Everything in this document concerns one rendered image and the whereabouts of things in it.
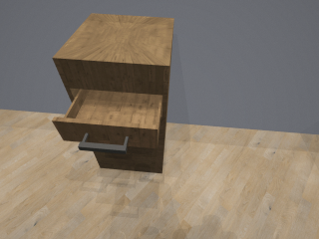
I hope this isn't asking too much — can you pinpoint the handle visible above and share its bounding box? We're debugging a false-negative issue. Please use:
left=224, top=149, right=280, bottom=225
left=78, top=132, right=129, bottom=154

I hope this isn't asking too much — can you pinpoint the cabinet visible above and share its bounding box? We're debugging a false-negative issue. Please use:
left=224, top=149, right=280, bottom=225
left=52, top=13, right=174, bottom=174

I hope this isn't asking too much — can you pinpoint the drawer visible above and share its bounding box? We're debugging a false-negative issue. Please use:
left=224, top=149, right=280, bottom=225
left=52, top=89, right=163, bottom=148

